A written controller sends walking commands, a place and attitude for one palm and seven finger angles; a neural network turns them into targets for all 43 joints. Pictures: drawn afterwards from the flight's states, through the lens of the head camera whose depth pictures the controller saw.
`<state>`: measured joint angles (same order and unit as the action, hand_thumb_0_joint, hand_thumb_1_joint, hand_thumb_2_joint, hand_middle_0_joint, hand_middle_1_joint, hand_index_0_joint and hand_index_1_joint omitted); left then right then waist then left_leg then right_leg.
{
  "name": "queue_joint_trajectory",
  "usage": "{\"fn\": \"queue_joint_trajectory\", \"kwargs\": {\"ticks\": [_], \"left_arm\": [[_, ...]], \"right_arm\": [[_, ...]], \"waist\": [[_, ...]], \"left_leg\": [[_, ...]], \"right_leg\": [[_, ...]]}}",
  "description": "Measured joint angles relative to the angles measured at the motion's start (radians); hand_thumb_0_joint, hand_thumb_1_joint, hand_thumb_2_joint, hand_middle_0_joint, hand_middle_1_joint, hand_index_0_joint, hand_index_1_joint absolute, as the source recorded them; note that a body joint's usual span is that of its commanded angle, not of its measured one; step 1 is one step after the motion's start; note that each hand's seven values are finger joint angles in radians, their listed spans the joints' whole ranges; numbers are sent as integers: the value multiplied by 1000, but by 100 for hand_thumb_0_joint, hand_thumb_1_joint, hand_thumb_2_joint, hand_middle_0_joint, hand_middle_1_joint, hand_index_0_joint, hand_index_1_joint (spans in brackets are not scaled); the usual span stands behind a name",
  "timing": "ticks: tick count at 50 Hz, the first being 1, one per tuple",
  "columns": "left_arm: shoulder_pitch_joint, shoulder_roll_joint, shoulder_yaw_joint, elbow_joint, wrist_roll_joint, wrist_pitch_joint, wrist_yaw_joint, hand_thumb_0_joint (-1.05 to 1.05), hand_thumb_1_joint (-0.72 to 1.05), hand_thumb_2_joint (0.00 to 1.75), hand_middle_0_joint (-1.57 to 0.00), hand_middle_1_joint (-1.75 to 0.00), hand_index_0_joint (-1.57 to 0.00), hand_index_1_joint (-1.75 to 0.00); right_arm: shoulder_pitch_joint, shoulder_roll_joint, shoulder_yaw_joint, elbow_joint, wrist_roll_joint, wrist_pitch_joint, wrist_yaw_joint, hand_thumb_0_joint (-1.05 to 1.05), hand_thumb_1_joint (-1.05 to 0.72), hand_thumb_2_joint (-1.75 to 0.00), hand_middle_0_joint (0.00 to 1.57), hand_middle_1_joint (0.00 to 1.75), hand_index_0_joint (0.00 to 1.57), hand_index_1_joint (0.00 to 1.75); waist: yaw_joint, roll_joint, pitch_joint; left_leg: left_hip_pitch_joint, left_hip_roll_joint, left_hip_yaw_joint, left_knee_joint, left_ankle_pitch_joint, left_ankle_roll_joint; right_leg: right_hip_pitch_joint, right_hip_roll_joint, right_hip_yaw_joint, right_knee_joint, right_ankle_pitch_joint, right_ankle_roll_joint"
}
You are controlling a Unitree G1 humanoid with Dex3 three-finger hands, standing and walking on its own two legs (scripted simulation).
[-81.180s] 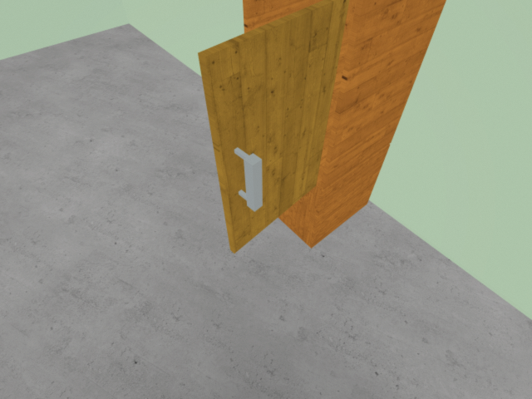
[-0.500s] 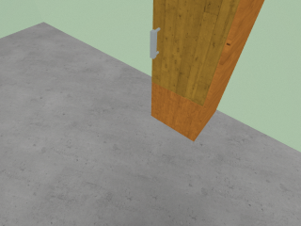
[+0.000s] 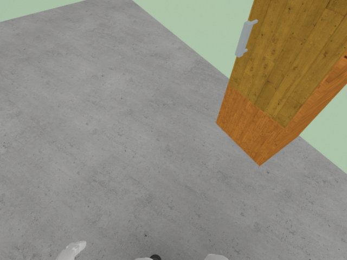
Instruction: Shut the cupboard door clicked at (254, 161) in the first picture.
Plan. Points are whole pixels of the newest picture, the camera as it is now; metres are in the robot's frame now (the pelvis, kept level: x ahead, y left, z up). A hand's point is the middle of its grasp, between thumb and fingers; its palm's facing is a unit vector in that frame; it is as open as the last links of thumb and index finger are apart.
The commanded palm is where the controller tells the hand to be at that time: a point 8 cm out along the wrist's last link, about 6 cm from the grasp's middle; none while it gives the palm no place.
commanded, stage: walk to a spot facing it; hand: left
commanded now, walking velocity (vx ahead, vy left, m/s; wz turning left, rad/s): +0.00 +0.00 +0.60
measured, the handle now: (246, 38) +0.96 -0.30 -0.04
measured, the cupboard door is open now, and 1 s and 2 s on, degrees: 2 2 2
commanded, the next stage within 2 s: turn to face it in 1.44 s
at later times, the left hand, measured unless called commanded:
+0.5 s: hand out of the picture -0.05 +0.20 -0.19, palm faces +0.40 -0.89 -0.22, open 7.4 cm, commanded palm none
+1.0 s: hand (78, 242) +0.18 +0.25 -0.15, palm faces +0.50 -0.83 -0.25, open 7.3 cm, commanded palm none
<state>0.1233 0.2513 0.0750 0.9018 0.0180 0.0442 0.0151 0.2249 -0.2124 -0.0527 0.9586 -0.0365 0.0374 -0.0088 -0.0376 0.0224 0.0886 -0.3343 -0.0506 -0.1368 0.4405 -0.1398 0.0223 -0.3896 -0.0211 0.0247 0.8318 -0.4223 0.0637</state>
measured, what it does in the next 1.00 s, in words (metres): walks ahead, turning left: right foot, then left foot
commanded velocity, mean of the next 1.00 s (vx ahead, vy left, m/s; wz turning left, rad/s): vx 0.27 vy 0.00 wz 0.49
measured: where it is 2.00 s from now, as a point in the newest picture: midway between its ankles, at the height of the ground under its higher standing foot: (142, 217)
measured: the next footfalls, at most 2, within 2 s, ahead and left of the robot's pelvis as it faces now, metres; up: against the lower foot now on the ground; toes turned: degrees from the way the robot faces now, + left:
right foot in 0.10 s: +0.03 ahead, -0.15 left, +0.00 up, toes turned +5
left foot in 0.48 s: +0.01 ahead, +0.14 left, +0.00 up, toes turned +27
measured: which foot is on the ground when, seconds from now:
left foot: down 0.00-0.08, up 0.10-0.46, down 0.48-0.92, up 0.94-1.00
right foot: up 0.00-0.08, down 0.10-0.48, up 0.50-0.90, down 0.92-1.00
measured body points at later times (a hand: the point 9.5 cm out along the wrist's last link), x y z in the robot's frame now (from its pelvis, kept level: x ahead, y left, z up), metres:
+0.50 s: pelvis +0.01 +0.00 -0.02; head +0.04 +0.03 +0.43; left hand -0.08 +0.25 -0.17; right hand +0.20 -0.21 -0.14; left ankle -0.03 +0.12 -0.75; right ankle -0.01 -0.16 -0.74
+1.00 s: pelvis +0.18 +0.03 -0.02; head +0.22 +0.02 +0.43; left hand +0.15 +0.30 -0.13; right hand +0.27 -0.19 -0.19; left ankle +0.00 +0.10 -0.68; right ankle +0.28 -0.01 -0.74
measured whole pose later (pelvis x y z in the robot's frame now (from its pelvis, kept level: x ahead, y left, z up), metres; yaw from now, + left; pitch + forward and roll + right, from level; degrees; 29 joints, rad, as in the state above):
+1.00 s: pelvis +0.18 +0.03 -0.02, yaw +33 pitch -1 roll +2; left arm 0.16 0.18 0.05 0.88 0.03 -0.06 -0.03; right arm 0.36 -0.20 -0.05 1.06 -0.02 0.00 0.01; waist -0.03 0.04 0.08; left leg -0.27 -0.01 -0.06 1.01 -0.47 0.05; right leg -0.38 -0.06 -0.13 0.65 -0.26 -0.05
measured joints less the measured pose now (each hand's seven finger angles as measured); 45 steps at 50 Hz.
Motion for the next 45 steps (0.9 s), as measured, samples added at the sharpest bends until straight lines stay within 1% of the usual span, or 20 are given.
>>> {"fn": "queue_joint_trajectory", "kwargs": {"ticks": [3,4,5,7,8,10,12,15,18,22,24,25,26,28,29,31,34,38,42,45], "left_arm": [[-2,-6,-9,-17,-5,-9,-1,0,91,90,-20,-30,-20,-30],[8,-3,-11,-28,-4,-16,-1,0,91,90,-20,-30,-20,-30],[16,-3,-11,-33,1,-24,2,0,91,90,-20,-30,-20,-30],[24,-25,-20,-23,7,-21,7,0,91,90,-20,-30,-20,-30],[32,-36,-24,-19,9,-19,8,0,91,90,-20,-30,-20,-30],[53,-49,-27,-13,9,-19,10,0,91,90,-20,-30,-20,-30],[69,-54,-29,-8,9,-23,9,0,91,90,-20,-30,-20,-30],[86,-58,-30,-5,10,-32,3,0,90,90,-20,-30,-20,-30],[105,-57,-27,-2,13,-47,-7,0,90,90,-20,-30,-21,-30],[147,-38,-14,14,17,-61,-20,0,90,90,-21,-30,-21,-30],[180,-21,-5,26,14,-59,-25,0,90,90,-21,-30,-21,-30],[194,-13,1,34,10,-53,-29,0,90,90,-21,-30,-21,-30],[198,-2,5,46,9,-40,-30,0,90,90,-21,-30,-21,-30],[195,18,9,67,12,-13,-30,0,90,90,-20,-30,-20,-30],[190,24,12,73,13,-7,-30,1,91,90,-20,-30,-20,-30],[170,31,16,71,15,-6,-36,1,91,90,-20,-30,-20,-30],[134,28,14,45,14,-21,-48,1,91,90,-20,-30,-20,-30],[89,9,5,13,12,-35,-55,1,91,90,-20,-30,-20,-30],[50,-15,-5,-5,7,-41,-61,1,91,90,-20,-30,-20,-30],[38,-30,-10,-15,7,-54,-64,1,91,90,-20,-30,-20,-30]], "right_arm": [[-5,-16,-13,-9,4,13,4,1,-91,-90,20,30,20,30],[-2,-19,-17,-15,9,18,6,1,-91,-90,20,30,20,30],[-7,-23,-23,-16,13,23,7,1,-91,-90,20,30,20,30],[-24,-47,-38,-16,11,32,12,1,-91,-90,20,30,20,30],[-26,-56,-43,-20,8,34,16,1,-91,-90,20,30,20,30],[-32,-66,-47,-24,8,37,23,1,-91,-90,20,30,20,30],[-35,-67,-45,-31,11,38,31,1,-91,-90,19,30,20,30],[-35,-59,-38,-35,13,43,41,1,-91,-90,19,30,20,30],[-40,-51,-30,-28,10,45,50,1,-92,-90,19,30,20,30],[-59,-36,-16,-29,10,28,58,1,-92,-90,19,30,20,30],[-66,-34,-9,-45,10,8,59,1,-91,-90,19,30,20,30],[-71,-35,-7,-56,7,-8,58,1,-91,-90,19,30,20,30],[-78,-30,-5,-62,4,-24,53,1,-91,-90,19,30,20,30],[-75,-17,5,-70,3,-49,42,1,-91,-90,19,30,20,30],[-63,-11,11,-73,3,-56,36,1,-91,-90,19,30,20,30],[-34,0,20,-69,1,-64,25,1,-91,-90,20,30,20,30],[13,12,30,-38,4,-69,15,1,-91,-90,20,30,20,30],[75,27,34,10,8,-69,13,1,-91,-90,20,30,20,30],[121,36,31,50,5,-66,15,1,-91,-90,20,30,20,30],[149,35,24,76,4,-61,15,1,-91,-90,20,30,21,30]], "waist": [[-2,16,-8],[1,9,-19],[11,0,-25],[9,27,-13],[5,33,-10],[0,30,-5],[-7,17,1],[-9,-6,5],[8,-24,5],[42,-59,2],[54,-76,-7],[53,-80,-10],[53,-86,-7],[55,-93,-1],[52,-91,-3],[45,-83,-5],[41,-67,-5],[32,-49,-14],[13,-34,-20],[0,-20,-28]], "left_leg": [[-25,-13,-42,30,-3,-23],[-42,-27,-48,55,-12,-31],[-71,-39,-40,114,-78,-39],[-138,-37,-11,331,-249,-44],[-167,-36,13,441,-284,-46],[-203,-16,66,607,-290,-57],[-207,13,102,671,-275,-68],[-170,57,138,622,-268,-76],[-115,87,167,505,-286,-72],[-30,96,212,306,-314,-52],[37,86,233,162,-268,-36],[41,78,230,132,-169,-25],[29,70,228,160,-137,-15],[42,64,225,178,-166,-2],[57,63,217,164,-176,0],[93,58,195,114,-171,-1],[153,48,165,28,-142,0],[228,37,132,-56,-132,-2],[284,33,111,-78,-166,-17],[307,40,98,-36,-231,-37]], "right_leg": [[84,19,-5,-193,54,-10],[124,13,-4,-285,75,-21],[136,4,4,-325,83,-48],[139,4,-23,-299,101,-63],[151,-5,-38,-302,108,-62],[175,-26,-60,-316,116,-59],[196,-46,-86,-328,117,-57],[222,-74,-136,-340,110,-53],[242,-98,-187,-345,98,-43],[256,-138,-242,-317,63,-17],[246,-165,-258,-261,23,5],[219,-178,-253,-188,-4,4],[173,-178,-214,-72,-52,2],[72,-149,-139,143,-93,-9],[28,-135,-122,206,-80,-12],[-46,-118,-100,265,-11,-12],[-128,-108,-76,249,94,-5],[-178,-104,-62,123,183,3],[-153,-89,-71,-60,216,-1],[-82,-60,-89,-173,233,-14]]}}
